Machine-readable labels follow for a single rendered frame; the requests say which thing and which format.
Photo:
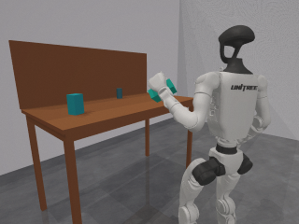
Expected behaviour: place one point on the right robot shin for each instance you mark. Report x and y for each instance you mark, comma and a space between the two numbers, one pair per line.
229, 219

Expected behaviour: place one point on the right robot forearm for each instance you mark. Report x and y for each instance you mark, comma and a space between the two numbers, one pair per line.
252, 132

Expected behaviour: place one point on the sponge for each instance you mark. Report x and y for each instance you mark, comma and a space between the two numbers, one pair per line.
154, 95

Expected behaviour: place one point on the robot right upper arm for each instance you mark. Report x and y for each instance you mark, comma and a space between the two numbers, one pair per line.
263, 117

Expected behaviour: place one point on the robot left hand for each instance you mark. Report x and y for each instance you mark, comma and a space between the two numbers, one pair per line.
158, 81

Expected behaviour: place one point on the robot right thigh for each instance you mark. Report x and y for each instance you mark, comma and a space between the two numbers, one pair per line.
225, 184

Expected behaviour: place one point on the left robot forearm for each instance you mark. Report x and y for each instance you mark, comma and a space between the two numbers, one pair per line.
180, 113

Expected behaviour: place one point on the table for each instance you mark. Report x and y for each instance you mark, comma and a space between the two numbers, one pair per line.
46, 73

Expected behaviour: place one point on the robot left upper arm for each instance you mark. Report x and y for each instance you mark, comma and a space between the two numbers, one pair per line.
204, 86

